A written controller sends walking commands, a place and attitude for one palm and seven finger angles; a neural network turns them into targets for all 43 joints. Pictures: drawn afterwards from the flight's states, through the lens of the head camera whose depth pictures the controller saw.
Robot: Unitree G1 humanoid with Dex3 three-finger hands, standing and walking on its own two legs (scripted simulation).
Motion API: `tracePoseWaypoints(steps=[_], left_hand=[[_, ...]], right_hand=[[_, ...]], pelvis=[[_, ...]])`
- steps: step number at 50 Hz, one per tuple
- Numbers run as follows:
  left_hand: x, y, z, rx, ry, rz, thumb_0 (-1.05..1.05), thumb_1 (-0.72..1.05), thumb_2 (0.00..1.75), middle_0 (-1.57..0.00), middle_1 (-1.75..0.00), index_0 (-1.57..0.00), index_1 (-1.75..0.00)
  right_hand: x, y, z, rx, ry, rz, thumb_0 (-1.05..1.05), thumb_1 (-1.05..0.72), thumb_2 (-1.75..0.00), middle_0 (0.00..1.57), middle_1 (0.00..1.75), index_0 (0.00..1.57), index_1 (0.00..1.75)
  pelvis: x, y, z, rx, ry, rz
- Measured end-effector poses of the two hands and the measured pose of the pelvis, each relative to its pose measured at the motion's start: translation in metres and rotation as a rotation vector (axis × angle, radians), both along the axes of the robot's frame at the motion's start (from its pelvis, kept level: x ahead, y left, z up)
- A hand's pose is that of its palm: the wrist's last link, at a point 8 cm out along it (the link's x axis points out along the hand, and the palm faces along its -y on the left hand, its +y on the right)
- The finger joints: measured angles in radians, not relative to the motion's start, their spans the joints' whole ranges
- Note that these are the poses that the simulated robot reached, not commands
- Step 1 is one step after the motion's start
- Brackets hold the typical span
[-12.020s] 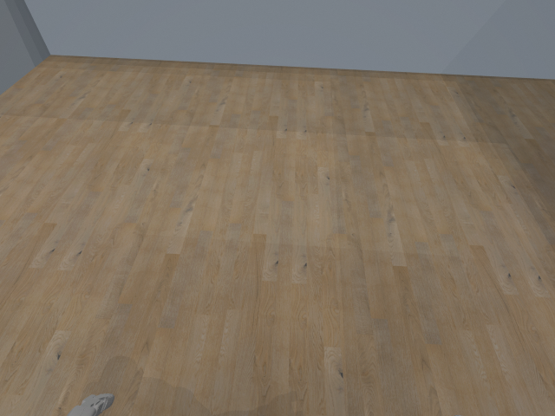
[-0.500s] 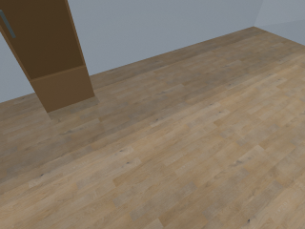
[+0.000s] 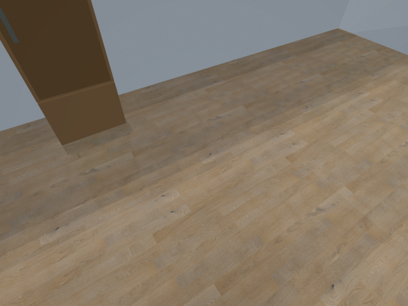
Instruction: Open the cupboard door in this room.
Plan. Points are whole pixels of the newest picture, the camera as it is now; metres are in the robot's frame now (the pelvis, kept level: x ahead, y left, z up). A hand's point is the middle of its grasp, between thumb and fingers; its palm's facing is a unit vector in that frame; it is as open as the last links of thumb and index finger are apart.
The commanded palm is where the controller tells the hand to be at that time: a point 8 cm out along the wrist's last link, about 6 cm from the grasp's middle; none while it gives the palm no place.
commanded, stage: stand and wait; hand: left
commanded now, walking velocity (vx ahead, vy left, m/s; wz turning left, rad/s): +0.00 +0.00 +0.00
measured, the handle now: (6, 23) +1.21 +1.00 +0.04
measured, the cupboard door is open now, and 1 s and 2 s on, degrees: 0 0 0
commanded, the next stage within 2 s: turn or walk to find it in 0.10 s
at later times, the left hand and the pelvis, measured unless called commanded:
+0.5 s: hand out of the picture +0.00 +0.17 -0.17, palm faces +0.07 -0.98 -0.21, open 7.4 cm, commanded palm none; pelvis +0.01 -0.01 +0.00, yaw +2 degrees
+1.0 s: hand out of the picture +0.03 +0.19 -0.19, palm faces +0.19 -0.96 -0.21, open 7.4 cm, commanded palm none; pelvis +0.01 +0.00 -0.02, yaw +8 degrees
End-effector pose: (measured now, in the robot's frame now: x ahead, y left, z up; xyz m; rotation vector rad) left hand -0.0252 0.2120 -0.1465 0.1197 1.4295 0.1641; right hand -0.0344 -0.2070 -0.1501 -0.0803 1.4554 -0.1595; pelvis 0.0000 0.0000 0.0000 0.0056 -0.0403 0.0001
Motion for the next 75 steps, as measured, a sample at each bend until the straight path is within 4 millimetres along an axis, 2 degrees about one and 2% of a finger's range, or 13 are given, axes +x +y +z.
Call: tracePoseWaypoints(steps=[12, 19, 24, 32, 42, 51, 54, 58, 62, 65, 67, 69, 75], left_hand=[[0.011, 0.014, 0.002, 0.032, -0.027, 0.009, 0.0, 0.91, 0.9, -0.2, -0.3, -0.2, -0.3], [0.014, 0.01, 0.003, 0.034, -0.04, 0.023, 0.0, 0.91, 0.9, -0.2, -0.3, -0.19, -0.3], [0.015, 0.005, 0.004, 0.028, -0.037, 0.021, 0.0, 0.91, 0.9, -0.2, -0.3, -0.2, -0.3], [0.021, 0.006, 0.004, 0.046, -0.044, 0.04, 0.0, 0.91, 0.9, -0.2, -0.3, -0.2, -0.3], [0.025, 0.003, -0.002, 0.044, -0.06, 0.085, 0.0, 0.91, 0.9, -0.2, -0.3, -0.2, -0.3], [0.038, 0.027, -0.017, 0.045, -0.111, 0.13, 0.0, 0.91, 0.9, -0.2, -0.3, -0.2, -0.3], [0.048, 0.036, -0.011, 0.066, -0.13, 0.133, 0.0, 0.91, 0.9, -0.2, -0.3, -0.2, -0.3], [0.064, 0.041, 0.008, 0.101, -0.196, 0.15, 0.0, 0.91, 0.9, -0.2, -0.3, -0.2, -0.3], [0.078, 0.037, 0.023, 0.138, -0.268, 0.169, 0.0, 0.91, 0.9, -0.2, -0.3, -0.19, -0.3], [0.083, 0.026, 0.03, 0.166, -0.316, 0.188, 0.0, 0.91, 0.9, -0.2, -0.3, -0.19, -0.3], [0.08, 0.017, 0.033, 0.189, -0.346, 0.204, 0.0, 0.91, 0.9, -0.2, -0.3, -0.19, -0.3], [0.069, 0.005, 0.036, 0.208, -0.348, 0.222, 0.0, 0.91, 0.9, -0.2, -0.3, -0.2, -0.3], [0.013, -0.03, 0.045, 0.211, -0.25, 0.323, 0.0, 0.91, 0.9, -0.2, -0.3, -0.2, -0.3]], right_hand=[[0.022, -0.011, 0.001, -0.023, -0.038, 0.034, 0.01, -0.9, -0.9, 0.2, 0.3, 0.2, 0.3], [0.043, -0.01, -0.002, -0.005, -0.066, 0.067, 0.01, -0.9, -0.9, 0.2, 0.3, 0.2, 0.29], [0.052, -0.017, -0.001, -0.013, -0.083, 0.074, 0.01, -0.91, -0.9, 0.2, 0.3, 0.2, 0.3], [0.06, -0.03, 0.0, -0.03, -0.079, 0.096, 0.01, -0.91, -0.9, 0.2, 0.3, 0.2, 0.3], [0.067, -0.027, -0.006, -0.012, -0.05, 0.136, 0.01, -0.91, -0.9, 0.2, 0.3, 0.2, 0.29], [0.085, -0.022, -0.008, -0.05, -0.071, 0.181, 0.01, -0.9, -0.9, 0.2, 0.3, 0.2, 0.3], [0.093, -0.021, -0.003, -0.055, -0.091, 0.204, 0.01, -0.9, -0.9, 0.2, 0.3, 0.2, 0.3], [0.101, -0.027, 0.003, -0.051, -0.087, 0.253, 0.01, -0.9, -0.9, 0.2, 0.3, 0.2, 0.3], [0.113, -0.044, 0.003, -0.05, -0.091, 0.298, 0.01, -0.9, -0.9, 0.21, 0.3, 0.2, 0.3], [0.124, -0.063, -0.002, -0.046, -0.101, 0.329, 0.01, -0.9, -0.9, 0.21, 0.3, 0.2, 0.3], [0.133, -0.077, -0.009, -0.04, -0.11, 0.347, 0.01, -0.9, -0.9, 0.21, 0.3, 0.2, 0.3], [0.144, -0.089, -0.013, -0.038, -0.118, 0.363, 0.01, -0.9, -0.9, 0.21, 0.3, 0.2, 0.3], [0.181, -0.107, -0.003, -0.034, -0.153, 0.439, 0.01, -0.91, -0.9, 0.2, 0.3, 0.2, 0.29]], pelvis=[[0.001, 0.002, -0.001, 0.001, 0.008, 0.022], [0.003, -0.001, -0.002, 0.001, 0.011, 0.035], [0.006, -0.005, -0.001, 0.001, 0.006, 0.033], [0.008, -0.011, -0.002, -0.001, 0.013, 0.056], [0.009, -0.014, -0.008, -0.012, 0.023, 0.097], [0.008, -0.002, -0.02, -0.026, 0.027, 0.153], [0.006, -0.003, -0.016, -0.027, 0.043, 0.185], [0.003, -0.011, -0.007, -0.038, 0.07, 0.238], [0.002, -0.025, -0.004, -0.036, 0.08, 0.289], [0.001, -0.042, -0.006, -0.026, 0.077, 0.332], [0.001, -0.055, -0.012, -0.009, 0.072, 0.355], [0.001, -0.065, -0.013, -0.011, 0.05, 0.383], [0.006, -0.081, -0.001, 0.04, 0.038, 0.452]])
